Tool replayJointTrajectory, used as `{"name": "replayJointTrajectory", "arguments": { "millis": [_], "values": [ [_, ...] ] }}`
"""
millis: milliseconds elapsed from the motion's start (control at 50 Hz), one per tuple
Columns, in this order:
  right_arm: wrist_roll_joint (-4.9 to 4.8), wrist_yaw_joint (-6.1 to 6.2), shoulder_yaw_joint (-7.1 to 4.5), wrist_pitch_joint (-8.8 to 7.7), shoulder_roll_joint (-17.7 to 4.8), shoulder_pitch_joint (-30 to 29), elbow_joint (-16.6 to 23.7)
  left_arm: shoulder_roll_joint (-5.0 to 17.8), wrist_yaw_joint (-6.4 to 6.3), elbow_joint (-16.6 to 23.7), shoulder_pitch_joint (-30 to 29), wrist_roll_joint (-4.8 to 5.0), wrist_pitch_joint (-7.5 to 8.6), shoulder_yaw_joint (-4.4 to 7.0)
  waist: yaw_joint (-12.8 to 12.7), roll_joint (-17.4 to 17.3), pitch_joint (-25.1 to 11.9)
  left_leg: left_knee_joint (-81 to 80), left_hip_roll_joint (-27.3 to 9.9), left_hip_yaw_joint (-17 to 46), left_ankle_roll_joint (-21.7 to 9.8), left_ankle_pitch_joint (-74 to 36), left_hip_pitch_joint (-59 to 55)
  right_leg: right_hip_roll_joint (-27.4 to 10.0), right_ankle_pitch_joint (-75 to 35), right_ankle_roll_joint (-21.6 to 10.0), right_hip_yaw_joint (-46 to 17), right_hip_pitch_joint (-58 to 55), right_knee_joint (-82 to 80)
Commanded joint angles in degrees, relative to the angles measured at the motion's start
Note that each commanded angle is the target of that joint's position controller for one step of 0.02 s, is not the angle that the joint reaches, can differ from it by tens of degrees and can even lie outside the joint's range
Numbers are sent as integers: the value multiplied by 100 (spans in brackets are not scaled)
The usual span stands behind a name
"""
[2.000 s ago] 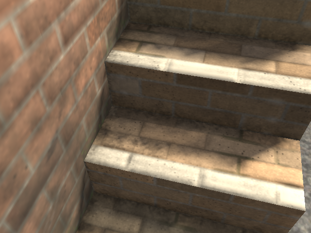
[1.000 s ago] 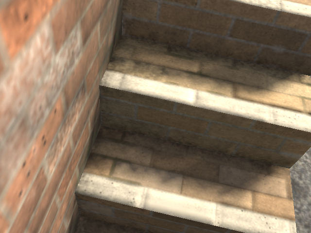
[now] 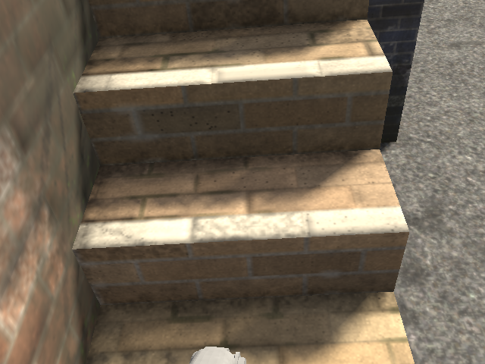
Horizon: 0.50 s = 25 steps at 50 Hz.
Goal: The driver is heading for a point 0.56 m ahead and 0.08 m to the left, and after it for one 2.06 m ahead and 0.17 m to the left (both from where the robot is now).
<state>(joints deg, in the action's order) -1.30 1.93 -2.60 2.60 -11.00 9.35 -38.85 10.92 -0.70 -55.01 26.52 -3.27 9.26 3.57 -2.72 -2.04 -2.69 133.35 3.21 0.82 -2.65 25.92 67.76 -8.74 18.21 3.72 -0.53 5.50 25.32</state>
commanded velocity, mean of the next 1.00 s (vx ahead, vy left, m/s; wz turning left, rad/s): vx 0.50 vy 0.00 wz -0.01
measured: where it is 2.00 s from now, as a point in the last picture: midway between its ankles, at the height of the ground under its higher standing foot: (270, 62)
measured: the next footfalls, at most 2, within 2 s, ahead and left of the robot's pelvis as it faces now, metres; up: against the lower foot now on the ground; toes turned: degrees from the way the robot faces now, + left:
left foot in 0.10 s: +0.18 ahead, +0.19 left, +0.19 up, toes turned +2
right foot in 0.78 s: +0.46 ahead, -0.03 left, +0.39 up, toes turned -5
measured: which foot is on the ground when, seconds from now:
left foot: up 0.00-0.08, down 0.10-0.80, up 0.82-1.00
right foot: down 0.00-0.12, up 0.14-0.76, down 0.78-1.00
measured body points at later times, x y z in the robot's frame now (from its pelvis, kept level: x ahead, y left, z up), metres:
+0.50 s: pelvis +0.19 +0.10 +0.19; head +0.19 +0.18 +0.64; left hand +0.38 +0.25 +0.06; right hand +0.17 -0.14 +0.09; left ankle +0.14 +0.18 -0.55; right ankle +0.29 -0.08 -0.18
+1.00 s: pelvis +0.45 +0.06 +0.36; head +0.43 +0.10 +0.81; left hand +0.48 +0.33 +0.20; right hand +0.71 -0.13 +0.35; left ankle +0.49 +0.21 +0.04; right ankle +0.42 -0.03 -0.35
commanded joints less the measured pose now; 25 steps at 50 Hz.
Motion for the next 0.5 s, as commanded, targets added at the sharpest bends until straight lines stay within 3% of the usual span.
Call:
{"name": "replayJointTrajectory", "arguments": {
  "millis": [20,40,60,80,100,120,140,160,180,200,220,240,260,280,300,340,360,380,400,420,440,460,480,500],
  "values": [
    [-21,49,255,-174,34,-2388,1584,849,-24,270,-136,19,76,160,-84,1517,1250,-2194,-987,-13,-315,1005,985,-1103,-179,-1236,-762,131,-2126],
    [-141,-36,422,-150,96,-1961,1638,995,-109,367,-469,270,-29,127,239,1269,1040,-4997,-1053,-412,-581,1480,-1327,-872,-980,-1102,-98,1253,-2827],
    [-234,47,348,-47,107,-1244,1404,1066,-152,315,-335,299,-118,126,405,1384,468,-5478,-668,-650,-613,1494,-3170,-896,-3240,-1262,-151,1630,-2671],
    [-287,97,143,-88,-99,228,795,1545,-124,409,-526,428,-124,149,960,1662,-625,-5485,-75,-839,-453,1188,-4480,-799,-7168,-1302,126,898,-1439],
    [-12,123,33,-198,-447,1453,390,1721,79,370,-579,553,-188,253,1530,1624,-1236,-6582,191,-33,-442,502,-5189,-602,-8256,-1037,161,638,301],
    [295,192,-186,-240,-1460,2343,34,1233,324,701,-907,609,-330,209,1739,-1141,-1473,-9244,-804,2511,-429,1617,-5365,195,-6255,-683,174,1442,2547],
    [112,341,-248,-199,-2000,2413,-145,766,492,990,-996,369,-471,290,1537,-2834,-1913,-12315,-1523,5687,-351,4268,-5818,1559,-1159,-514,-1061,2477,4856],
    [-14,309,-247,-260,-2051,1426,-107,322,537,1088,-1055,59,-490,219,951,-2423,-1386,-12750,-1829,6264,-23,5026,-5136,1910,-894,-410,-2042,3246,7469],
    [-109,195,-192,-356,-1753,403,-100,-110,557,1453,-1240,-199,-478,25,296,-1627,-274,-12344,-1747,5803,-10,4475,-4050,1822,-1282,-507,-1754,3958,8717],
    [-188,125,-206,-450,-1448,2,-310,-231,620,1176,-1080,-181,-501,-36,-104,-494,14,-11318,-1724,5056,-238,3867,-3835,1716,-1772,-674,-1590,4279,9212],
    [-81,55,-162,-566,-1072,-86,-540,-203,563,1241,-1222,-137,-564,-74,-116,2,124,-10575,-1603,4004,-345,2640,-3813,1759,-1897,-789,-1528,4686,9529],
    [-3,18,-53,-625,-616,-152,-762,-208,553,1224,-1132,-122,-609,-110,-249,-57,217,-10201,-1428,2975,-335,1710,-3873,1775,-1844,-875,-1444,4969,9784],
    [27,-44,-52,-738,-545,125,-794,-34,530,1139,-1222,-69,-614,-90,-103,261,309,-10373,-1668,2702,-221,868,-4050,1867,-1786,-801,-1474,5145,10036],
    [11,-81,-41,-823,-452,301,-989,-46,503,1189,-1280,-28,-687,-98,-123,236,312,-10400,-1702,2426,-232,450,-4278,1854,-1511,-795,-1517,5437,10090],
    [-9,-112,-20,-905,-431,618,-1121,-132,425,1267,-1467,-16,-773,-157,-72,204,544,-10468,-1715,1987,-221,-42,-4461,1856,-1081,-800,-1484,5918,10095],
    [-24,-118,61,-977,-244,838,-1117,-125,398,1266,-1541,90,-921,-173,-115,224,787,-10728,-1698,1302,-114,-814,-4784,1790,-578,-760,-1379,6494,9843],
    [-28,-114,87,-1007,-245,915,-1056,-156,402,1368,-1814,97,-959,-192,-73,151,917,-10973,-1686,1037,-132,-734,-4879,1733,-414,-726,-1217,6869,9774],
    [15,-94,89,-998,-229,1276,-1144,-322,373,1340,-1842,89,-1018,-218,12,-72,805,-11126,-1647,903,-199,-627,-5091,1788,-480,-795,-984,7189,10572],
    [-54,-39,89,-955,-310,1323,-1086,-300,322,1377,-1742,117,-1084,-201,-130,-59,953,-11270,-1686,678,-105,-886,-5078,1706,-535,-748,-1098,7327,10401],
    [-39,-79,151,-1006,-157,1534,-1082,-482,338,1502,-2217,51,-1037,-281,42,-236,961,-11387,-1701,611,-108,-848,-5148,1672,-566,-808,-921,7776,10941],
    [-73,-83,143,-1031,-181,1559,-1033,-521,347,1648,-2442,47,-1022,-308,-8,-175,1030,-11503,-1683,500,-50,-836,-5184,1561,-613,-828,-892,7993,10804],
    [-106,-64,132,-1042,-243,1508,-944,-473,384,1748,-2703,60,-1010,-324,37,-121,1020,-11640,-1661,405,7,-781,-5178,1475,-645,-811,-766,8048,10495],
    [-145,-39,120,-1012,-309,1682,-966,-538,384,2102,-3394,98,-1005,-422,205,-174,1256,-12028,-1582,265,23,-567,-5009,1326,-219,-737,-392,8102,9838],
    [-152,16,101,-981,-310,1814,-934,-554,437,2272,-3758,138,-1011,-465,322,-311,1259,-12220,-1508,299,-31,-652,-5202,1152,-74,-699,-20,8122,9481]
  ]
}}
Velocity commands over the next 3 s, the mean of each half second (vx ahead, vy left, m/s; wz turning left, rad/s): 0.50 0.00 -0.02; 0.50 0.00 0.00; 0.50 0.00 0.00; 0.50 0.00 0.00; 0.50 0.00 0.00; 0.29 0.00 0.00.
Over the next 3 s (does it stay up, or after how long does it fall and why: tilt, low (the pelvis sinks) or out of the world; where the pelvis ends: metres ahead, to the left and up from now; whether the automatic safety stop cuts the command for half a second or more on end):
stays up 1.26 0.09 1.02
